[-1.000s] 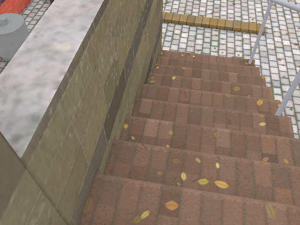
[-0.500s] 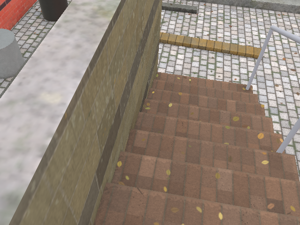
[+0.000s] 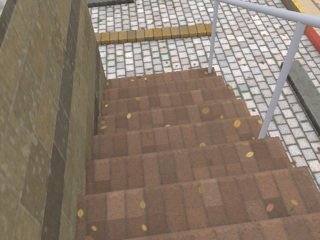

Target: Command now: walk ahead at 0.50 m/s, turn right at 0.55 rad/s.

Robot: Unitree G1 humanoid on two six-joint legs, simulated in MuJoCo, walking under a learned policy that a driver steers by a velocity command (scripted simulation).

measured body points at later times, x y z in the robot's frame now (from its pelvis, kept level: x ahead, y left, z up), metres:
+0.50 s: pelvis +0.26 +0.03 -0.11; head +0.26 +0.04 +0.34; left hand +0.34 +0.29 -0.24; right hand +0.36 -0.26 -0.18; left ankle +0.34 +0.13 -0.86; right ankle +0.07 -0.07 -0.71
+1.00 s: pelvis +0.43 -0.02 -0.17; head +0.45 -0.05 +0.28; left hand +0.74 +0.05 -0.24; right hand +0.34 -0.30 -0.29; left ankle +0.39 +0.15 -0.80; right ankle +0.45 -0.16 -0.87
